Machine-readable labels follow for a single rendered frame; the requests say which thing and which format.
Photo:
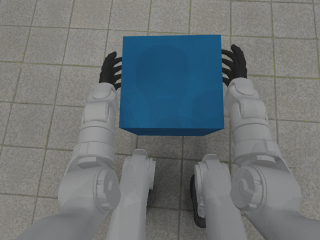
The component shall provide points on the carton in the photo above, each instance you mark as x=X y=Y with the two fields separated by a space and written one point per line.
x=172 y=85

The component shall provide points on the right robot forearm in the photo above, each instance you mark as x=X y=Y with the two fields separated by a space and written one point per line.
x=253 y=141

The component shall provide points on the left robot hand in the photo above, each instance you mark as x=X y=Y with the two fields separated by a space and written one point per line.
x=108 y=70

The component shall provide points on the right robot upper arm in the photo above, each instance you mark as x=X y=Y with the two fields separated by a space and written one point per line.
x=271 y=200

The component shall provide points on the left robot forearm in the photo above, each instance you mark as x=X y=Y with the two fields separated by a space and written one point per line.
x=97 y=131

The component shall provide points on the right robot hand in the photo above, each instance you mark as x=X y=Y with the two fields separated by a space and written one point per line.
x=237 y=65

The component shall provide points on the left robot thigh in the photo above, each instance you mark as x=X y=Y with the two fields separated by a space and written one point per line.
x=128 y=220

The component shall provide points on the robot right foot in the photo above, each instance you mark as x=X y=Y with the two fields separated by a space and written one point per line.
x=200 y=221

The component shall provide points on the left robot upper arm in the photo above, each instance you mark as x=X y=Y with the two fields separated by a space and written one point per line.
x=86 y=196

